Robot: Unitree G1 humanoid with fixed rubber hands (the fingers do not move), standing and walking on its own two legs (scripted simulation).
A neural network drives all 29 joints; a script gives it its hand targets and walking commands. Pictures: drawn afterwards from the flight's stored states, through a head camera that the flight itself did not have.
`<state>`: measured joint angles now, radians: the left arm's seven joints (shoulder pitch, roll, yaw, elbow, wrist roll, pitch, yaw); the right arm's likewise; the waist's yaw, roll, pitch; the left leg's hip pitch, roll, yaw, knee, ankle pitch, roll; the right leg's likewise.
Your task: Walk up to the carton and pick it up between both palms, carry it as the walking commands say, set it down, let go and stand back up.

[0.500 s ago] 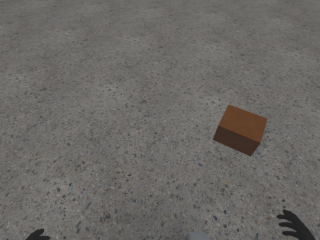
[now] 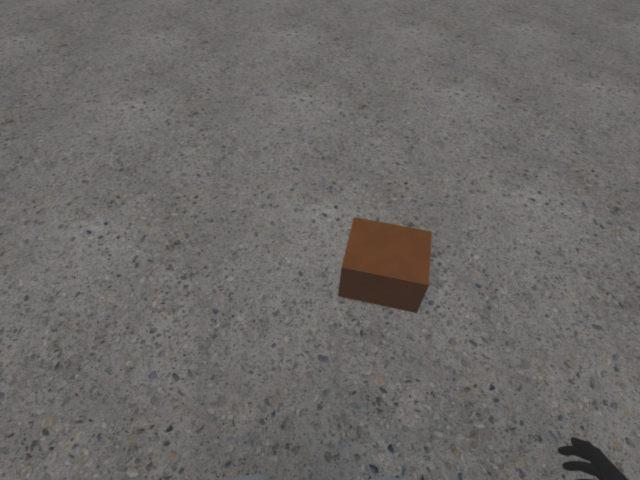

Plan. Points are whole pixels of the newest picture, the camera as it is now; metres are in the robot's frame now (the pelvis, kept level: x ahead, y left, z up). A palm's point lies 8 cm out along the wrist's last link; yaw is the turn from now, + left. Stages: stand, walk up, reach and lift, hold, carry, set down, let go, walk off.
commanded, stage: walk up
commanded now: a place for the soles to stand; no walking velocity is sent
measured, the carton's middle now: (384, 263) +0.93 -0.24 -0.66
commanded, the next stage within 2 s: none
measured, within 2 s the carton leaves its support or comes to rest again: neither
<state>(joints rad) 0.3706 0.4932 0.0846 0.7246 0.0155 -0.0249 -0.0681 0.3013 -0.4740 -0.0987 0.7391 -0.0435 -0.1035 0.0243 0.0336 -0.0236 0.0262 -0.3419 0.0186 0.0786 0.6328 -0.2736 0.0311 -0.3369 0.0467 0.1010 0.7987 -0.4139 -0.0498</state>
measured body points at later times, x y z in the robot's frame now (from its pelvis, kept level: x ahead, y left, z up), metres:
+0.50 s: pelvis +0.18 -0.07 +0.01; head +0.19 -0.08 +0.46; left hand +0.34 +0.26 -0.04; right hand +0.21 -0.41 -0.08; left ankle +0.26 +0.09 -0.67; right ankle +0.19 -0.18 -0.72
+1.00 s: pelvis +0.33 -0.09 -0.01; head +0.35 -0.10 +0.44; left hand +0.52 +0.22 -0.08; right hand +0.33 -0.43 -0.10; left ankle +0.36 +0.06 -0.70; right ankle +0.38 -0.20 -0.72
